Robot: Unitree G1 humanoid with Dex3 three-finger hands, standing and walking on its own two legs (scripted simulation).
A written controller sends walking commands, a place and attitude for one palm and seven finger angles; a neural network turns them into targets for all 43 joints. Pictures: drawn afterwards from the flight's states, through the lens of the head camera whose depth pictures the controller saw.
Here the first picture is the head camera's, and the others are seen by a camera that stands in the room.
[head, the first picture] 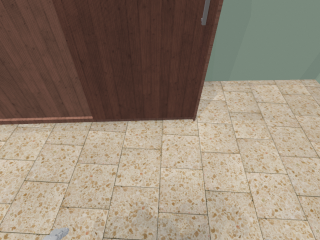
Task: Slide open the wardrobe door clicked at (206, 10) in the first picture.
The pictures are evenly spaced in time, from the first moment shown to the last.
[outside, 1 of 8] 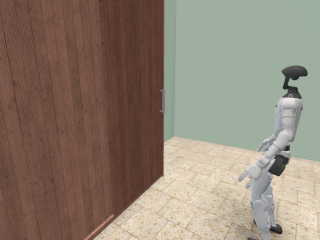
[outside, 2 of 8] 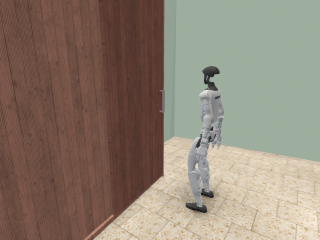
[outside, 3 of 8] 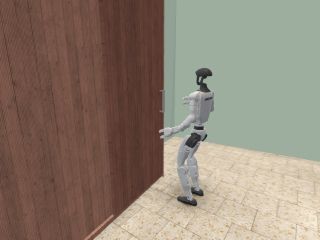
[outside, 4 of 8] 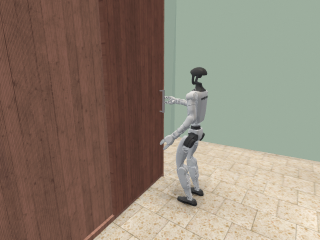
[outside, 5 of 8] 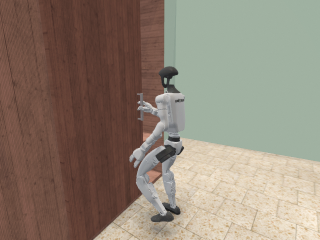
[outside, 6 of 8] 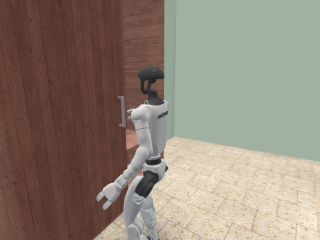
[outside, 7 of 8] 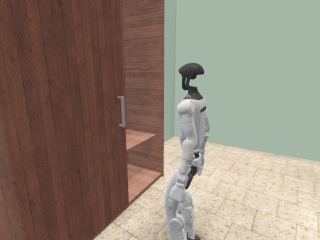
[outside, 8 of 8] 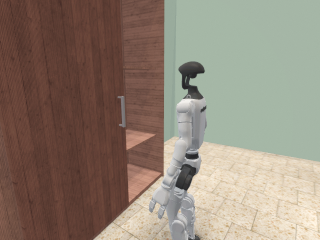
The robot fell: no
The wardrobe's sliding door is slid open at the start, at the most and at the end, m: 0.00 0.67 0.66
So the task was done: yes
